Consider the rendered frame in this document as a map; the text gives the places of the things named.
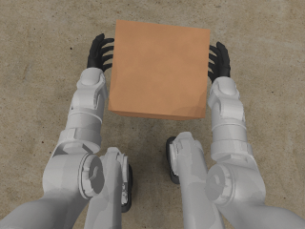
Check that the left robot shin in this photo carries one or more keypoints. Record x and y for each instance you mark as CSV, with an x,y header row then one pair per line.
x,y
124,196

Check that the robot right forearm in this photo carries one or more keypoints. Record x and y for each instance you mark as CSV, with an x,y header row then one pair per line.
x,y
230,142

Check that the robot left forearm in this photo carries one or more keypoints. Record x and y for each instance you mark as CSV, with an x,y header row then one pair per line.
x,y
82,131

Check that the right robot upper arm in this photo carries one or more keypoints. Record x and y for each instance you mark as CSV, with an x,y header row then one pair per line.
x,y
239,194

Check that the robot left hand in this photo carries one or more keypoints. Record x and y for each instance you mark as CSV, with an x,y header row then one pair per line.
x,y
96,58

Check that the left robot upper arm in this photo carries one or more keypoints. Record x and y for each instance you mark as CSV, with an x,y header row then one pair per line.
x,y
69,183

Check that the robot left foot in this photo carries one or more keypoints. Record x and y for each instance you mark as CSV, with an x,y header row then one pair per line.
x,y
125,207

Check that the carton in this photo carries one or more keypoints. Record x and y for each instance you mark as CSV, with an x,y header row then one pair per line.
x,y
159,71

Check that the robot right hand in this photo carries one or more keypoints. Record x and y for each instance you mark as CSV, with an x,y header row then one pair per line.
x,y
221,66

